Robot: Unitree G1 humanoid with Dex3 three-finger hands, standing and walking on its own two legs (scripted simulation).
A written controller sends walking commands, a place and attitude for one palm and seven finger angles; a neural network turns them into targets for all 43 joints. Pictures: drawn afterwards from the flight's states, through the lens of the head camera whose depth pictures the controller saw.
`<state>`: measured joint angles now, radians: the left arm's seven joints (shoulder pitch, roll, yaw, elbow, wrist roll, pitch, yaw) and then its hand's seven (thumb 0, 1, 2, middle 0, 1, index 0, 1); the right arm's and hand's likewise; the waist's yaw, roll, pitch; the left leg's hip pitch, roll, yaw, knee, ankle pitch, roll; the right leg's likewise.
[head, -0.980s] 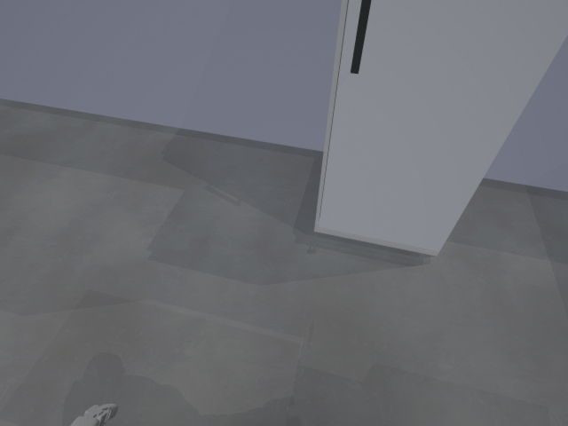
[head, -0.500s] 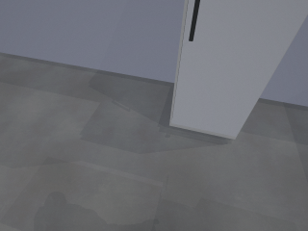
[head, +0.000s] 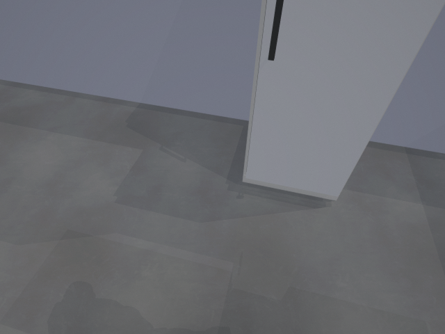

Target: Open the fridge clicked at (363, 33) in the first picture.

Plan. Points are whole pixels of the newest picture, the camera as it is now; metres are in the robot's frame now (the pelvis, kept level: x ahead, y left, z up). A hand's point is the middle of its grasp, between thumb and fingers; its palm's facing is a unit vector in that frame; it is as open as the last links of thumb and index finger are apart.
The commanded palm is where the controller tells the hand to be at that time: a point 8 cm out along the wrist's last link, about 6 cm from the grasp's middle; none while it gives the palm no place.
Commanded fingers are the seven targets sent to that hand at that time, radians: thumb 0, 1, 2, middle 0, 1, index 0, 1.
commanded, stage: look at it before walking up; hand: left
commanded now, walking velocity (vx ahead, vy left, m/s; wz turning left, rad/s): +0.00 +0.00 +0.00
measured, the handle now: (280, 2) +1.01 -0.12 +0.21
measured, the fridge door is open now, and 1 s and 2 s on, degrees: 0 0 0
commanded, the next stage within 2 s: walk to a spot facing it in 0.46 s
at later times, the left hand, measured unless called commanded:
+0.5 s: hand out of the picture +0.08 +0.25 -0.15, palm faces -0.02 -0.94 -0.34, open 7.4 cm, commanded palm none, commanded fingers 0.00 0.90 0.90 -0.20 -0.30 -0.20 -0.30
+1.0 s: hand out of the picture +0.12 +0.15 -0.18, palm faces -0.15 -0.96 -0.24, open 7.4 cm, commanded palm none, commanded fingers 0.00 0.90 0.90 -0.20 -0.30 -0.20 -0.30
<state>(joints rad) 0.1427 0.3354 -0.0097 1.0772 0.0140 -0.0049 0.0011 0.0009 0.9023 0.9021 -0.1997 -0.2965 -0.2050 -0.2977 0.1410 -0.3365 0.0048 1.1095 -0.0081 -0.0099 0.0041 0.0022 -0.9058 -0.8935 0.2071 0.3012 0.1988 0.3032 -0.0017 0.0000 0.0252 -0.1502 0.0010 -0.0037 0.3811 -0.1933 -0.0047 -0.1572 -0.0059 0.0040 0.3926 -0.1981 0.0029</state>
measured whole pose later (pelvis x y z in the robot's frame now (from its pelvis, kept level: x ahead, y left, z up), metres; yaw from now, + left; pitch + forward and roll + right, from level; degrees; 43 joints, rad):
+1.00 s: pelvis +0.07 -0.04 -0.03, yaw -11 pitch -2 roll +1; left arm 0.30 0.20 0.04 1.00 0.02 -0.02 -0.04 0.00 0.90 0.90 -0.20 -0.30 -0.20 -0.30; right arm 0.32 -0.24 -0.03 1.08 -0.02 0.00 0.00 0.00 -0.91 -0.89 0.21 0.30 0.20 0.30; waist 0.02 0.04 0.07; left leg -0.20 0.12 0.12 0.83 -0.49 -0.04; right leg -0.33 0.01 -0.09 0.67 -0.27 -0.05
